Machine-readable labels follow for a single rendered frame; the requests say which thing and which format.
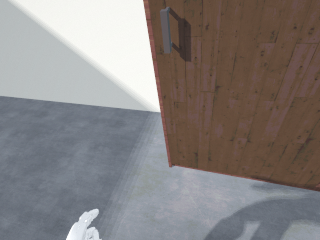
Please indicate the robot left hand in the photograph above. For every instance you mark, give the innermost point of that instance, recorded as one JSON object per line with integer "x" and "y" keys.
{"x": 79, "y": 230}

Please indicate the handle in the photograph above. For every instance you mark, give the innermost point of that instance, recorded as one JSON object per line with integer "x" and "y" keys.
{"x": 165, "y": 27}

